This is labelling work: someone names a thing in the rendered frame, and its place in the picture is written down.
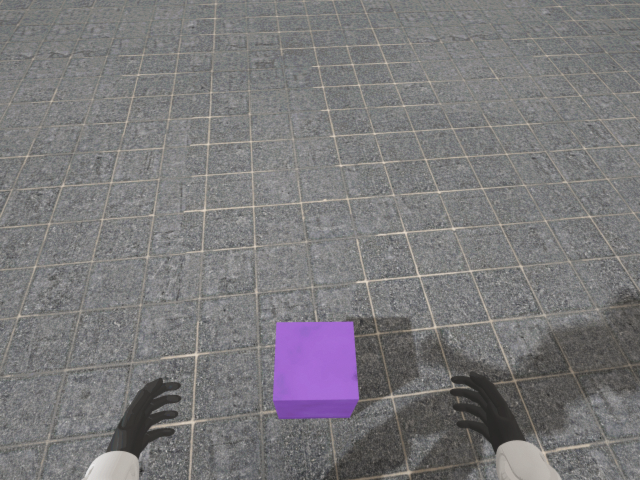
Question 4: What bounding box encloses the left robot hand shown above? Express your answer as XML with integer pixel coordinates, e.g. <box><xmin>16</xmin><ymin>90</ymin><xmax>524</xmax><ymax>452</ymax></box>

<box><xmin>106</xmin><ymin>378</ymin><xmax>181</xmax><ymax>459</ymax></box>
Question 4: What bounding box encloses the carton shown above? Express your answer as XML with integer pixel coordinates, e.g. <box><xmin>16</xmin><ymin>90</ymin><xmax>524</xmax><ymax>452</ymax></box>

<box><xmin>273</xmin><ymin>322</ymin><xmax>359</xmax><ymax>419</ymax></box>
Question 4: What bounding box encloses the robot right forearm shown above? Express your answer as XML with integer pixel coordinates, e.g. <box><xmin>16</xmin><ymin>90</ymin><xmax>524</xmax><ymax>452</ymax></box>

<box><xmin>496</xmin><ymin>440</ymin><xmax>562</xmax><ymax>480</ymax></box>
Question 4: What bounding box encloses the right robot hand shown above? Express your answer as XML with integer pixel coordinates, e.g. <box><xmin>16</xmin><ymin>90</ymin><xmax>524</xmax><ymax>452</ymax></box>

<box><xmin>450</xmin><ymin>371</ymin><xmax>526</xmax><ymax>454</ymax></box>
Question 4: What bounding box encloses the robot left forearm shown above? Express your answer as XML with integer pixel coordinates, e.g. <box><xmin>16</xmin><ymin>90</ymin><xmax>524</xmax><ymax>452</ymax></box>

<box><xmin>82</xmin><ymin>451</ymin><xmax>139</xmax><ymax>480</ymax></box>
